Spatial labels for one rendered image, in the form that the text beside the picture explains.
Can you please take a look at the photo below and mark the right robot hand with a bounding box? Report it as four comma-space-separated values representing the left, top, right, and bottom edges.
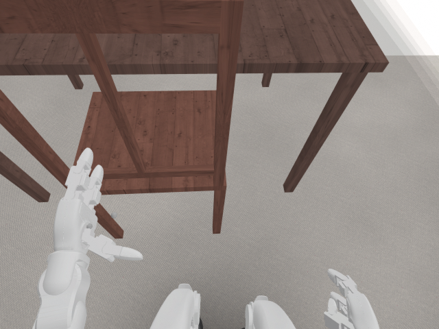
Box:
324, 269, 379, 329

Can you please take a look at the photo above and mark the chair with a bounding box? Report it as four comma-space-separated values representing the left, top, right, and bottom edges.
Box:
0, 0, 244, 239

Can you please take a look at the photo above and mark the left robot thigh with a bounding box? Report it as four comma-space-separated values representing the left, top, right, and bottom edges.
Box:
150, 289, 200, 329

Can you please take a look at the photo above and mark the robot thigh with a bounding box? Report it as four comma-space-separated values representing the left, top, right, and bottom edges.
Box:
150, 289, 200, 329
246, 300, 296, 329

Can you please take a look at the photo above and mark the right robot thigh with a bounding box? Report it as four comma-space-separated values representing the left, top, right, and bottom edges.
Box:
246, 300, 296, 329

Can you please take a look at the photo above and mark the robot left forearm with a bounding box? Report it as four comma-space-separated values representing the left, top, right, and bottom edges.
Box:
32, 250, 91, 329

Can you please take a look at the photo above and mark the table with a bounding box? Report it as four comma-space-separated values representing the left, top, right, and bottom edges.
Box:
0, 0, 389, 202

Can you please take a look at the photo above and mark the left robot hand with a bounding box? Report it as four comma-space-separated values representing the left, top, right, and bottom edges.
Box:
53, 148, 143, 262

